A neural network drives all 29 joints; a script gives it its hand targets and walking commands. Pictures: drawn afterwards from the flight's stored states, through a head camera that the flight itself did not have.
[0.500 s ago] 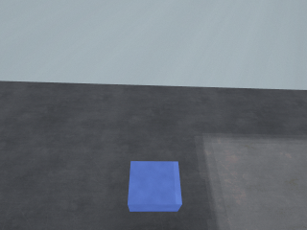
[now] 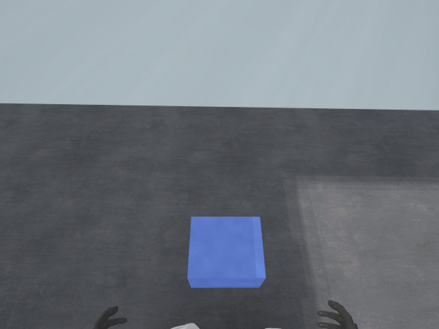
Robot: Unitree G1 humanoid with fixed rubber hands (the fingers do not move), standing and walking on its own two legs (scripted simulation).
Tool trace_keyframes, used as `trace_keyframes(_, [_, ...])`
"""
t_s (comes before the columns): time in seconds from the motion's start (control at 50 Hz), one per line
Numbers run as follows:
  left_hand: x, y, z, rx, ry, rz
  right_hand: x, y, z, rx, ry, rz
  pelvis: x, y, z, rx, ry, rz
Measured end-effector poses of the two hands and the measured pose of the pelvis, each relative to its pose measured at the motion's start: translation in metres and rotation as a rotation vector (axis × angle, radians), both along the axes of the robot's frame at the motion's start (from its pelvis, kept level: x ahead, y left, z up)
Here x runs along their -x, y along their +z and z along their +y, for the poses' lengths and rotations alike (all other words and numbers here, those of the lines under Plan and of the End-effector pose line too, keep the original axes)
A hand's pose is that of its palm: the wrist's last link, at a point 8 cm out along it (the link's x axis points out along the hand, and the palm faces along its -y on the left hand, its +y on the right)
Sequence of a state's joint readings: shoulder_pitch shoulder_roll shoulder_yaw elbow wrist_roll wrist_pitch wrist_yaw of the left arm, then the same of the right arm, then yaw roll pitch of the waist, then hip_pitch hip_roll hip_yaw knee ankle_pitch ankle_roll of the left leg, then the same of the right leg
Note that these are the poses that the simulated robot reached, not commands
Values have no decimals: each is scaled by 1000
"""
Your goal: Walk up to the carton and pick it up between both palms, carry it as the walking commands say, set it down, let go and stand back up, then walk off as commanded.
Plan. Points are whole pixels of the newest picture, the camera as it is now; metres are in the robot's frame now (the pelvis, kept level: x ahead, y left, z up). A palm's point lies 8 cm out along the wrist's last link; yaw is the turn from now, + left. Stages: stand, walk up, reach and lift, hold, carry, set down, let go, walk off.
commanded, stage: reach and lift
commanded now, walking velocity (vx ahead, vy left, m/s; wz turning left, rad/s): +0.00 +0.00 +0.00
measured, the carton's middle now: (225, 252) +0.44 -0.04 -0.66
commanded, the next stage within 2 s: none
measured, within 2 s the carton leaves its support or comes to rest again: neither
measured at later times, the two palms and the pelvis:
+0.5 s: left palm (123, 323) +0.15 +0.20 -0.17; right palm (350, 316) +0.15 -0.27 -0.15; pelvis -0.07 -0.03 -0.05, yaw +2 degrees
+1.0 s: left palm (142, 251) +0.31 +0.19 -0.19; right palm (332, 254) +0.28 -0.27 -0.18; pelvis -0.10 -0.06 -0.08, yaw +2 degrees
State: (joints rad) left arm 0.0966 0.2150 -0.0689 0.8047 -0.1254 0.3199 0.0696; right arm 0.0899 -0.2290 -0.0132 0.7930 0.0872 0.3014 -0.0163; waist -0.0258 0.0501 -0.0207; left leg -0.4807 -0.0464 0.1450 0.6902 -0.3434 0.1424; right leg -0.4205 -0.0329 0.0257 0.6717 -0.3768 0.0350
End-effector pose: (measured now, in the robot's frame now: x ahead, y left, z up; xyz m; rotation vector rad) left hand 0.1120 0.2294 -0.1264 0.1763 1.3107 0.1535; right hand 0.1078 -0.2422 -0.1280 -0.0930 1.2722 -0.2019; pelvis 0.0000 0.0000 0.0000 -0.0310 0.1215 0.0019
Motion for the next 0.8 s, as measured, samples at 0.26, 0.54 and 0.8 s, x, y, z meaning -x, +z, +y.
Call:
trace_keyframes(0.26, [-19, -5, -45, 92, -41, 28, -31, 19, 7, 4, 72, 32, 21, -7, -15, 19, 3, 122])
trace_keyframes(0.54, [-56, -41, -32, 58, -55, -136, -57, -27, -28, 39, 73, -117, 80, -52, -29, -13, 23, 121])
trace_keyframes(0.8, [-140, -47, -45, 66, -73, -265, -125, -40, -28, 19, 42, -236, 105, -68, -49, 1, 34, 203])
